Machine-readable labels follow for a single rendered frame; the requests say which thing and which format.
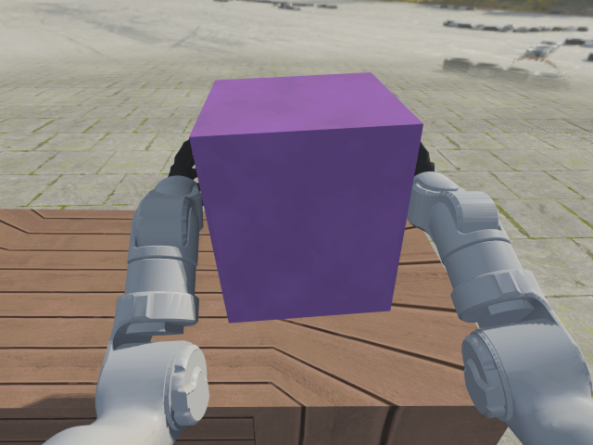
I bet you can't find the robot right hand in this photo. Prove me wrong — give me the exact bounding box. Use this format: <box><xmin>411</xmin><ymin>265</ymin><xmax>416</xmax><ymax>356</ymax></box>
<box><xmin>414</xmin><ymin>142</ymin><xmax>435</xmax><ymax>176</ymax></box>

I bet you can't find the robot left hand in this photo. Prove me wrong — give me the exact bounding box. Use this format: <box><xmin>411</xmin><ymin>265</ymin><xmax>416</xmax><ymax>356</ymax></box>
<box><xmin>168</xmin><ymin>139</ymin><xmax>204</xmax><ymax>206</ymax></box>

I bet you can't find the right robot forearm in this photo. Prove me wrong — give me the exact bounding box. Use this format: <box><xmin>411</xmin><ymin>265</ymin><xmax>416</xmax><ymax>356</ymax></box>
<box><xmin>407</xmin><ymin>172</ymin><xmax>593</xmax><ymax>398</ymax></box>

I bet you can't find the right robot upper arm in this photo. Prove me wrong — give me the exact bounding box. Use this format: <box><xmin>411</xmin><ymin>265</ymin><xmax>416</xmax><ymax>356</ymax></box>
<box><xmin>461</xmin><ymin>318</ymin><xmax>593</xmax><ymax>445</ymax></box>

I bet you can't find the left robot upper arm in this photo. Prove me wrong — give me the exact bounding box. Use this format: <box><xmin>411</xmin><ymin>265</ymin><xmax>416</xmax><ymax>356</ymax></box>
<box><xmin>42</xmin><ymin>340</ymin><xmax>209</xmax><ymax>445</ymax></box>

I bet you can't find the pedestal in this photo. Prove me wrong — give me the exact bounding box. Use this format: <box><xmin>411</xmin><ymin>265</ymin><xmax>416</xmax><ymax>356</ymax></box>
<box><xmin>0</xmin><ymin>209</ymin><xmax>508</xmax><ymax>445</ymax></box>

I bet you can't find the carton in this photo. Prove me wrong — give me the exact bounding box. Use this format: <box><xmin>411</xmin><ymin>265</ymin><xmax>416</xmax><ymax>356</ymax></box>
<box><xmin>189</xmin><ymin>72</ymin><xmax>423</xmax><ymax>324</ymax></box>

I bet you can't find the left robot forearm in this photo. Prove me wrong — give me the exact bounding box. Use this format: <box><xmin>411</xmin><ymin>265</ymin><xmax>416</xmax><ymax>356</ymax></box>
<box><xmin>95</xmin><ymin>175</ymin><xmax>204</xmax><ymax>414</ymax></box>

